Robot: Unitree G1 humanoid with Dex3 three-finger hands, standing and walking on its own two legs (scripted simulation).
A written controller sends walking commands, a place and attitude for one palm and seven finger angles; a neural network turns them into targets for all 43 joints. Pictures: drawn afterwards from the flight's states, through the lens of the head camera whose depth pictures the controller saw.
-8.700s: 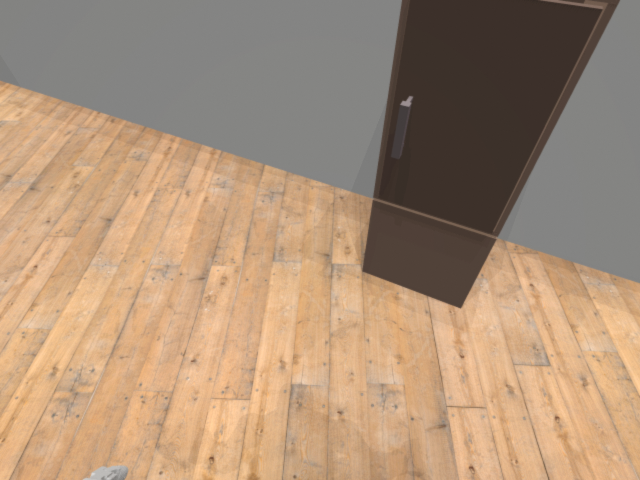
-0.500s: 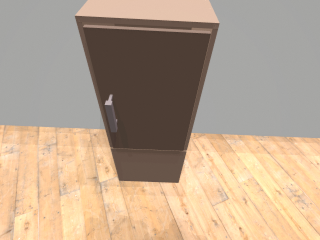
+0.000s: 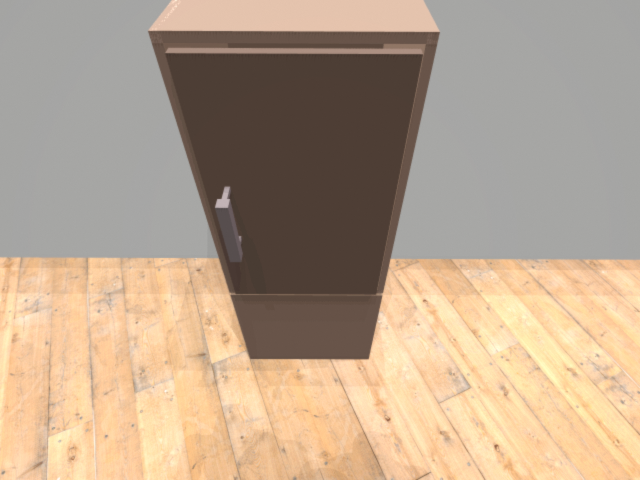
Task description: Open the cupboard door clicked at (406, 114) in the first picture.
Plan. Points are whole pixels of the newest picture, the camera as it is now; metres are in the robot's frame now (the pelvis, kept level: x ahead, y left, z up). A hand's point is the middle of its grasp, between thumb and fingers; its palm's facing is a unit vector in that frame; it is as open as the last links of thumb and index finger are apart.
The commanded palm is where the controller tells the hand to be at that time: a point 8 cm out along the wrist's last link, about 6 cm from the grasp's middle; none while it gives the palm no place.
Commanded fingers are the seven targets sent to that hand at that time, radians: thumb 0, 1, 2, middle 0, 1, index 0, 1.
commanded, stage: look again from close up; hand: left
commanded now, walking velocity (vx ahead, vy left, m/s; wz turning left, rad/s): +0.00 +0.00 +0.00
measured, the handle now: (231, 225) +0.56 +0.21 -0.06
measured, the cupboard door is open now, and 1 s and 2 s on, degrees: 0 0 0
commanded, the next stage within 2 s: raise the hand with hooked fingers in 0.34 s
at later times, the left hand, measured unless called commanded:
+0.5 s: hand out of the picture +0.06 +0.15 -0.15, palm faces +0.11 -0.97 -0.23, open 7.3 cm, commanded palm +0.11 +0.20 -0.07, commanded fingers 0.00 0.81 0.86 -0.21 -0.36 -0.21 -0.36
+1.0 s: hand (205, 461) +0.16 +0.16 -0.07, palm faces +0.10 -0.99 -0.07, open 9.4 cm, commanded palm +0.15 +0.21 -0.06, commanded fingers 0.00 0.22 0.61 -0.25 -0.74 -0.25 -0.74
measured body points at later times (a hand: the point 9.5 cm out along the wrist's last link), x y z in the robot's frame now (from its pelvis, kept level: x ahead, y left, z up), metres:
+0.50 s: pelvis +0.01 -0.04 +0.00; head +0.02 -0.05 +0.45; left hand +0.05 +0.20 -0.13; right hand +0.03 -0.26 -0.15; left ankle +0.01 +0.09 -0.73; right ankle +0.00 -0.15 -0.73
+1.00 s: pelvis -0.03 -0.06 -0.11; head +0.04 -0.05 +0.33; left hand +0.15 +0.21 -0.06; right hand +0.22 -0.28 -0.16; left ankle +0.01 +0.09 -0.73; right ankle +0.00 -0.16 -0.73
